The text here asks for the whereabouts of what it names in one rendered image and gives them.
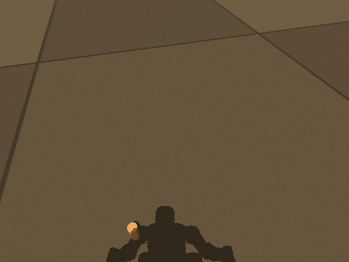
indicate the can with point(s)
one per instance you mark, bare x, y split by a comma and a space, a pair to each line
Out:
133, 231

